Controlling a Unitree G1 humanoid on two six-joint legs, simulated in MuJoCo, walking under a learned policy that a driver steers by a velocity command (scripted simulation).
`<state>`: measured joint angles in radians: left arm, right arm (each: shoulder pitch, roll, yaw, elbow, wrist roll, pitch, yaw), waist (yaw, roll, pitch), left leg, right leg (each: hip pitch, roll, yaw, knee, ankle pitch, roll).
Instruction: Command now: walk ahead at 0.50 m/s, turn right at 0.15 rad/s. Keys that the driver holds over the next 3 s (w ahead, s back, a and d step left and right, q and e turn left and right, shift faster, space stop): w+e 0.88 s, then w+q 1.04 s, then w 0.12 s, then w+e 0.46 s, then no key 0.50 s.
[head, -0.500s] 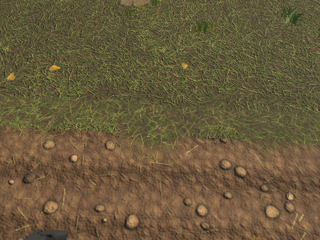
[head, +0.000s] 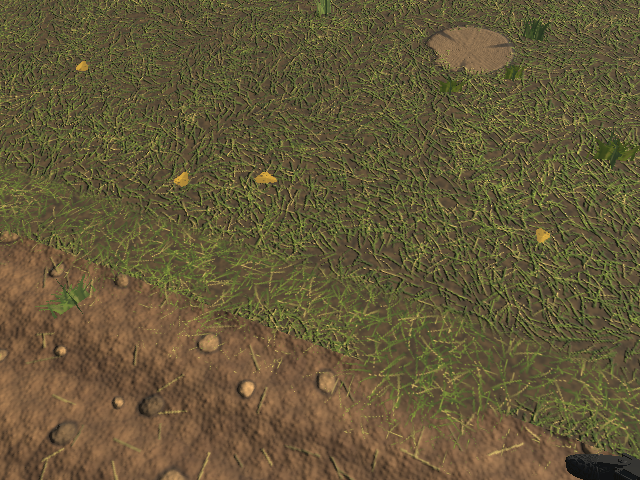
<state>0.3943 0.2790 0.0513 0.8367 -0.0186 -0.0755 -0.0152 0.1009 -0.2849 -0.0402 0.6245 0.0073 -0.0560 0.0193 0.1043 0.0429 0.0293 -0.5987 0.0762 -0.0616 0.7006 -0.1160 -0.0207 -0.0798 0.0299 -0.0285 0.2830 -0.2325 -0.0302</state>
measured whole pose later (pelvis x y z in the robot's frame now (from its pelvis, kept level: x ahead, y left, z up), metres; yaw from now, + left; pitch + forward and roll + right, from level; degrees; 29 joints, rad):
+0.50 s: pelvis +0.25 +0.01 -0.01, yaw -16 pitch +1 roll +3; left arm 0.11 0.30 0.06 0.69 -0.02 -0.02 -0.04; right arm 0.33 -0.30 -0.08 0.82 0.00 -0.08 0.00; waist -0.08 -0.04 0.03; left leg 0.03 -0.01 0.20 0.23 -0.27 -0.01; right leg -0.66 -0.10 0.02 0.75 -0.03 0.00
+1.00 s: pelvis +0.50 -0.13 +0.00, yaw -31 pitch +1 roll +0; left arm 0.33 0.28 0.06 0.73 -0.01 -0.05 0.00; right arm 0.06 -0.29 -0.05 0.71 0.00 -0.09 0.02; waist 0.07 0.04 0.03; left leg -0.63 0.07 -0.07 0.60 0.10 -0.05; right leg -0.09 0.11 0.12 0.33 -0.25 -0.09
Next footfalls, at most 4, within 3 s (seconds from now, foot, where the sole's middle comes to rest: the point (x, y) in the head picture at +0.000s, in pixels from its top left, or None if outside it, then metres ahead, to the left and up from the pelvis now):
0.14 left None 0.23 0.14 -0.78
0.62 right None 0.44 -0.18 -0.78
1.14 left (440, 344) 0.80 -0.14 -0.78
1.64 right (555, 285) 0.99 -0.43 -0.78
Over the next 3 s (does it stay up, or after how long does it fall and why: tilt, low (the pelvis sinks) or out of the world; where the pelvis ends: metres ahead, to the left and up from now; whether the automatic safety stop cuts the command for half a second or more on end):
stays up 1.48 -0.34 -0.01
